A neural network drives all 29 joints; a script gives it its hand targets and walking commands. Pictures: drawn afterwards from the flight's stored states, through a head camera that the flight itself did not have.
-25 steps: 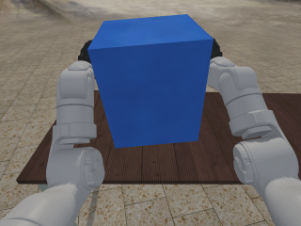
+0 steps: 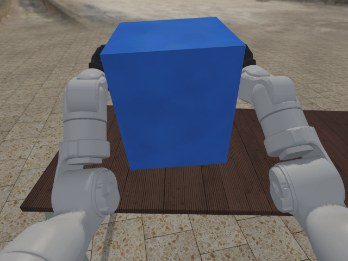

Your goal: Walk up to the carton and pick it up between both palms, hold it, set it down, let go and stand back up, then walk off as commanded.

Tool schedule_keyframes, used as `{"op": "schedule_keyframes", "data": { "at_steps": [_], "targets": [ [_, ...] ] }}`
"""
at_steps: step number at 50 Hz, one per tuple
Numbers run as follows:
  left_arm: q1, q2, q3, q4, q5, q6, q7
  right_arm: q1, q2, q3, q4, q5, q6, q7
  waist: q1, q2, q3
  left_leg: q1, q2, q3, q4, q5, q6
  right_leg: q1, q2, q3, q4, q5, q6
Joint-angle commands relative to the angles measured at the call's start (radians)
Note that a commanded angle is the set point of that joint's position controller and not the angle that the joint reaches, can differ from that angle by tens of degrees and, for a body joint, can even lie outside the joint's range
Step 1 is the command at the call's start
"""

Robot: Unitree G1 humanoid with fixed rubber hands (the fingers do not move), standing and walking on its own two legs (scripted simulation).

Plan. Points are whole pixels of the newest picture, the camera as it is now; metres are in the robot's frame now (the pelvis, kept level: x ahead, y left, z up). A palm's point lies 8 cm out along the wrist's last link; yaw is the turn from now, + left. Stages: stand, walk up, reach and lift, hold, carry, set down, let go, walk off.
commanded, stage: hold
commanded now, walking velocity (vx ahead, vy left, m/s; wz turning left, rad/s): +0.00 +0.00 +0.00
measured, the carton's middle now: (173, 93) +0.37 +0.01 +0.28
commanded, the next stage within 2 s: none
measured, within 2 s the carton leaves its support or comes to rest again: neither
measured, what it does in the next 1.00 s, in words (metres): stands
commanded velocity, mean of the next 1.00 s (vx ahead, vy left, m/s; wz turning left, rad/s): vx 0.00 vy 0.00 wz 0.00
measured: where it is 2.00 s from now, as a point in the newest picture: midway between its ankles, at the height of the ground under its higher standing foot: outside the picture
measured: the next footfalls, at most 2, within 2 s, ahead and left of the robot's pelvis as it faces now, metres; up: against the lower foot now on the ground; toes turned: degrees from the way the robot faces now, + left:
none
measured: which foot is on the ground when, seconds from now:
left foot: down 0.00-1.00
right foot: down 0.00-1.00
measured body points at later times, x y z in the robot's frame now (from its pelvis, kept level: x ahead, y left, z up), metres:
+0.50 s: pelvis +0.00 +0.00 +0.00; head -0.09 +0.02 +0.44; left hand +0.39 +0.16 +0.31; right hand +0.38 -0.14 +0.32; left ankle +0.02 +0.12 -0.75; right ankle +0.01 -0.10 -0.75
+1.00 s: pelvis +0.00 +0.00 +0.00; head -0.08 +0.02 +0.44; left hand +0.39 +0.16 +0.30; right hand +0.38 -0.15 +0.32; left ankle +0.02 +0.12 -0.75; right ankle +0.01 -0.10 -0.75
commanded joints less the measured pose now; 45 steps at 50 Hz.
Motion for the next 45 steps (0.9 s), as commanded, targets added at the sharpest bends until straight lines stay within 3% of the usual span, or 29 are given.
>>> {"op": "schedule_keyframes", "data": {
  "at_steps": [1, 3, 4, 5, 6, 7, 9, 12, 14, 15, 16, 18, 19, 20, 22, 24, 26, 28, 29, 30, 31, 33, 34, 37, 38, 41, 42, 44, 45],
  "targets": [
    [-0.726, -0.564, -0.351, -0.154, -0.208, -0.089, -0.163, -0.779, 0.622, 0.151, -0.318, 0.165, -0.054, 0.148, -0.044, 0.054, -0.360, 0.047, -0.051, 0.026, -0.030, 0.218, -0.046, 0.174, 0.011, 0.028, 0.003, 0.215, 0.068],
    [-0.734, -0.538, -0.320, -0.121, -0.184, -0.080, -0.165, -0.788, 0.600, 0.144, -0.283, 0.144, -0.044, 0.158, -0.016, 0.061, -0.297, 0.011, -0.046, 0.023, -0.047, 0.125, -0.029, 0.117, 0.008, 0.035, -0.004, 0.108, 0.062],
    [-0.697, -0.560, -0.356, -0.147, -0.195, -0.085, -0.166, -0.759, 0.619, 0.139, -0.301, 0.147, -0.046, 0.151, -0.043, 0.062, -0.342, 0.024, -0.053, 0.032, -0.030, 0.148, -0.036, 0.147, 0.001, 0.033, -0.005, 0.156, 0.064],
    [-0.727, -0.547, -0.336, -0.149, -0.186, -0.081, -0.160, -0.804, 0.621, 0.163, -0.332, 0.167, -0.056, 0.154, -0.004, 0.068, -0.357, 0.029, -0.056, 0.039, -0.038, 0.175, -0.033, 0.154, 0.006, 0.027, 0.006, 0.163, 0.075],
    [-0.727, -0.549, -0.364, -0.165, -0.202, -0.089, -0.163, -0.796, 0.622, 0.177, -0.353, 0.166, -0.053, 0.154, -0.030, 0.075, -0.376, 0.047, -0.048, 0.023, -0.029, 0.204, -0.043, 0.156, 0.008, 0.024, 0.011, 0.193, 0.068],
    [-0.719, -0.537, -0.331, -0.145, -0.181, -0.081, -0.148, -0.819, 0.620, 0.180, -0.314, 0.177, -0.054, 0.163, 0.014, 0.078, -0.365, 0.024, -0.037, 0.016, -0.040, 0.195, -0.042, 0.140, 0.014, 0.028, 0.017, 0.149, 0.057],
    [-0.717, -0.573, -0.362, -0.139, -0.213, -0.092, -0.154, -0.868, 0.615, 0.160, -0.396, 0.156, -0.073, 0.157, -0.013, 0.003, -0.370, 0.032, -0.038, 0.020, -0.036, 0.177, -0.023, 0.143, 0.017, 0.028, -0.004, 0.152, 0.062],
    [-0.741, -0.539, -0.302, -0.057, -0.179, -0.091, -0.161, -0.835, 0.615, 0.132, -0.283, 0.132, -0.056, 0.155, -0.016, 0.016, -0.305, 0.020, -0.047, 0.037, -0.052, 0.083, -0.007, 0.091, 0.005, 0.025, -0.021, 0.068, 0.064],
    [-0.697, -0.575, -0.340, -0.135, -0.193, -0.084, -0.156, -0.794, 0.613, 0.177, -0.338, 0.160, -0.058, 0.156, -0.015, 0.059, -0.398, 0.052, -0.046, 0.029, -0.028, 0.209, -0.037, 0.166, 0.016, 0.020, 0.010, 0.201, 0.063],
    [-0.702, -0.570, -0.340, -0.162, -0.197, -0.085, -0.144, -0.803, 0.609, 0.190, -0.345, 0.187, -0.060, 0.160, 0.013, 0.088, -0.448, 0.081, -0.036, 0.024, -0.021, 0.272, -0.047, 0.177, 0.021, 0.023, 0.024, 0.241, 0.058],
    [-0.727, -0.552, -0.339, -0.102, -0.206, -0.081, -0.148, -0.764, 0.610, 0.162, -0.290, 0.170, -0.050, 0.158, -0.029, 0.082, -0.400, 0.068, -0.053, 0.032, -0.029, 0.217, -0.050, 0.153, 0.015, 0.021, 0.011, 0.209, 0.071],
    [-0.760, -0.574, -0.371, -0.192, -0.218, -0.093, -0.140, -0.836, 0.636, 0.196, -0.390, 0.181, -0.069, 0.160, 0.008, 0.062, -0.442, 0.053, -0.049, 0.028, -0.021, 0.231, -0.039, 0.162, 0.017, 0.025, 0.021, 0.206, 0.065],
    [-0.709, -0.592, -0.360, -0.149, -0.206, -0.082, -0.140, -0.800, 0.628, 0.168, -0.333, 0.168, -0.058, 0.149, -0.019, 0.078, -0.395, 0.063, -0.049, 0.033, -0.026, 0.216, -0.038, 0.160, 0.006, 0.024, 0.004, 0.212, 0.068],
    [-0.657, -0.567, -0.318, -0.104, -0.188, -0.073, -0.149, -0.799, 0.606, 0.179, -0.353, 0.176, -0.062, 0.149, -0.005, 0.052, -0.361, 0.059, -0.055, 0.029, -0.021, 0.217, -0.032, 0.160, 0.005, 0.030, -0.002, 0.216, 0.073],
    [-0.683, -0.581, -0.356, -0.140, -0.196, -0.071, -0.158, -0.780, 0.611, 0.166, -0.335, 0.173, -0.057, 0.152, -0.034, 0.064, -0.362, 0.061, -0.049, 0.031, -0.015, 0.230, -0.037, 0.154, 0.008, 0.037, -0.005, 0.221, 0.065],
    [-0.745, -0.559, -0.362, -0.191, -0.199, -0.079, -0.148, -0.752, 0.593, 0.160, -0.277, 0.176, -0.049, 0.155, -0.028, 0.111, -0.352, 0.059, -0.048, 0.017, -0.020, 0.222, -0.053, 0.154, 0.011, 0.031, 0.007, 0.219, 0.058],
    [-0.714, -0.540, -0.346, -0.136, -0.193, -0.077, -0.160, -0.764, 0.613, 0.180, -0.300, 0.175, -0.047, 0.149, -0.029, 0.044, -0.331, 0.073, -0.052, 0.034, -0.032, 0.219, -0.042, 0.141, 0.012, 0.021, -0.003, 0.207, 0.073],
    [-0.703, -0.560, -0.332, -0.148, -0.192, -0.076, -0.154, -0.850, 0.629, 0.207, -0.398, 0.192, -0.060, 0.156, 0.027, 0.029, -0.365, 0.034, -0.041, 0.028, -0.040, 0.209, -0.035, 0.156, 0.019, 0.018, 0.009, 0.165, 0.069],
    [-0.650, -0.554, -0.321, -0.082, -0.182, -0.073, -0.154, -0.779, 0.570, 0.139, -0.290, 0.149, -0.044, 0.152, -0.021, 0.029, -0.289, 0.044, -0.039, 0.023, -0.055, 0.151, -0.035, 0.136, 0.021, 0.021, -0.020, 0.124, 0.057],
    [-0.707, -0.556, -0.316, -0.124, -0.200, -0.087, -0.153, -0.789, 0.623, 0.148, -0.324, 0.173, -0.043, 0.157, -0.010, 0.026, -0.323, 0.018, -0.041, 0.025, -0.050, 0.161, -0.030, 0.129, 0.021, 0.023, -0.007, 0.131, 0.057],
    [-0.715, -0.591, -0.359, -0.134, -0.214, -0.086, -0.158, -0.817, 0.606, 0.158, -0.372, 0.168, -0.054, 0.161, -0.034, 0.048, -0.328, 0.023, -0.041, 0.025, -0.038, 0.137, -0.031, 0.104, 0.026, 0.021, -0.022, 0.112, 0.053],
    [-0.699, -0.577, -0.328, -0.109, -0.173, -0.082, -0.145, -0.783, 0.603, 0.153, -0.286, 0.165, -0.047, 0.170, -0.009, 0.091, -0.316, 0.022, -0.039, 0.031, -0.057, 0.171, -0.048, 0.126, 0.029, 0.013, 0.007, 0.123, 0.055],
    [-0.762, -0.547, -0.295, -0.100, -0.188, -0.092, -0.136, -0.849, 0.634, 0.168, -0.280, 0.170, -0.049, 0.180, 0.043, 0.036, -0.309, -0.005, -0.036, 0.026, -0.070, 0.109, -0.023, 0.089, 0.014, 0.030, -0.005, 0.048, 0.054],
    [-0.710, -0.601, -0.368, -0.094, -0.214, -0.086, -0.145, -0.769, 0.590, 0.123, -0.286, 0.142, -0.055, 0.170, -0.064, 0.078, -0.369, 0.027, -0.043, 0.018, -0.042, 0.150, -0.048, 0.140, 0.024, 0.019, 0.001, 0.159, 0.055],
    [-0.730, -0.578, -0.340, -0.099, -0.207, -0.087, -0.141, -0.815, 0.600, 0.148, -0.303, 0.165, -0.053, 0.172, -0.025, 0.045, -0.371, 0.021, -0.039, 0.025, -0.046, 0.160, -0.040, 0.143, 0.028, 0.023, 0.001, 0.146, 0.056],
    [-0.736, -0.594, -0.371, -0.165, -0.217, -0.099, -0.130, -0.857, 0.622, 0.196, -0.357, 0.196, -0.069, 0.166, 0.001, 0.071, -0.425, 0.064, -0.039, 0.013, -0.022, 0.243, -0.046, 0.146, 0.030, 0.022, 0.009, 0.192, 0.053],
    [-0.687, -0.599, -0.351, -0.191, -0.213, -0.100, -0.125, -0.809, 0.652, 0.207, -0.389, 0.199, -0.059, 0.163, 0.013, 0.033, -0.446, 0.068, -0.038, 0.025, -0.018, 0.304, -0.043, 0.189, 0.028, 0.025, 0.020, 0.268, 0.060],
    [-0.674, -0.579, -0.325, -0.122, -0.187, -0.078, -0.140, -0.744, 0.598, 0.156, -0.281, 0.174, -0.042, 0.156, -0.038, 0.072, -0.343, 0.067, -0.051, 0.034, -0.035, 0.232, -0.045, 0.158, 0.019, 0.022, 0.004, 0.217, 0.074],
    [-0.664, -0.563, -0.341, -0.153, -0.190, -0.073, -0.147, -0.736, 0.595, 0.146, -0.311, 0.179, -0.048, 0.155, -0.037, 0.067, -0.362, 0.059, -0.050, 0.037, -0.025, 0.237, -0.047, 0.161, 0.020, 0.025, 0.006, 0.222, 0.070]
  ]
}}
